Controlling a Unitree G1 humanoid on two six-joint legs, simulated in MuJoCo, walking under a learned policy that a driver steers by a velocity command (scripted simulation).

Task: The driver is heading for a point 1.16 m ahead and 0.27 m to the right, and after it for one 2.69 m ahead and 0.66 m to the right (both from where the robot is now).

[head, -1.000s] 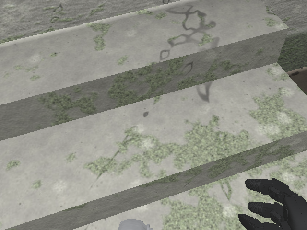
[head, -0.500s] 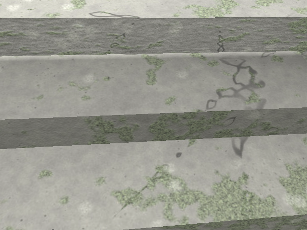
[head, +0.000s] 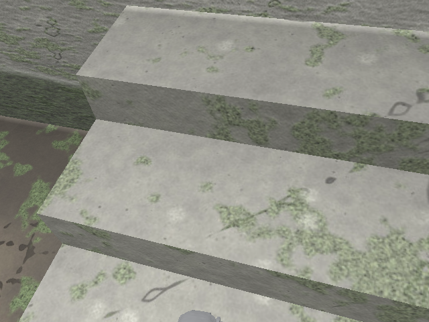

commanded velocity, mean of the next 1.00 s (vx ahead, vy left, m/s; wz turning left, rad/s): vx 0.22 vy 0.00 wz -0.50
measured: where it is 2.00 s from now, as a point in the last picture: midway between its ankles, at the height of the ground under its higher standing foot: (365, 104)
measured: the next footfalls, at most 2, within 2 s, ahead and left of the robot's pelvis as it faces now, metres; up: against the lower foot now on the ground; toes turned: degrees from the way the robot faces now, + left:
left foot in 0.28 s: +0.05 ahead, +0.17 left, +0.16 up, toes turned -4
left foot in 0.46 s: +0.04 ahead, +0.19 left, +0.00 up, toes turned -14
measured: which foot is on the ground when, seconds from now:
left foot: up 0.00-0.26, down 0.28-0.34, up 0.36-0.44, down 0.46-0.92, up 0.94-1.00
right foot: down 0.00-0.44, up 0.46-0.86, down 0.88-1.00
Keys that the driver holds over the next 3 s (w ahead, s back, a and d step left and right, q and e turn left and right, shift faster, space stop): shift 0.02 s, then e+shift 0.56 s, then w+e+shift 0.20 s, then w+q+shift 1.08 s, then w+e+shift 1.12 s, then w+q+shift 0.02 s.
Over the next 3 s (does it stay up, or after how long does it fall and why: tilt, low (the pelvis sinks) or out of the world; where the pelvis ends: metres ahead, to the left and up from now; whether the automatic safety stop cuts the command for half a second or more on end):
stays up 1.53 -0.23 0.69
